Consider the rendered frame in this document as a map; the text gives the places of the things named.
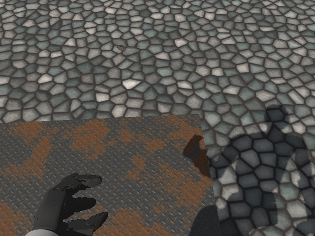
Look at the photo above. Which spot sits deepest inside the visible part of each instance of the robot left hand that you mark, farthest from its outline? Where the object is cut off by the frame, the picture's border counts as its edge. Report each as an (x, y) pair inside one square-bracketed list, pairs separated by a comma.
[(58, 204)]

